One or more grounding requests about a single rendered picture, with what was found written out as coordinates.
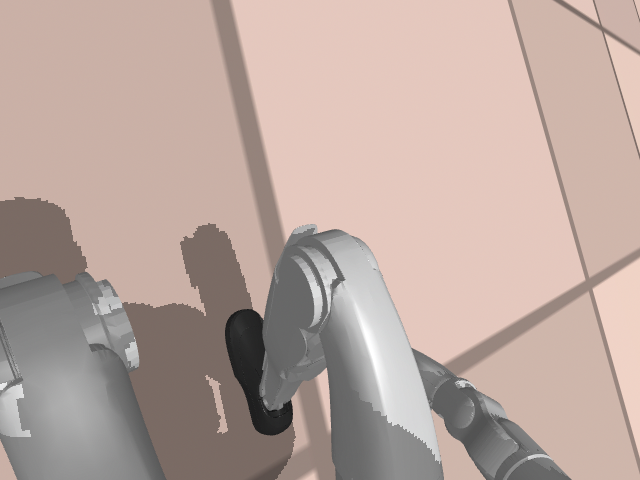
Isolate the right robot foot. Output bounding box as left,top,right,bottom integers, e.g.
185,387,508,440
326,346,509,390
225,309,293,435

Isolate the right robot arm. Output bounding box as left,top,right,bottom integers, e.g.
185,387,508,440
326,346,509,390
432,377,571,480

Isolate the right robot hand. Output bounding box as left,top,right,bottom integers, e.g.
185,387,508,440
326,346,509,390
412,348,457,410

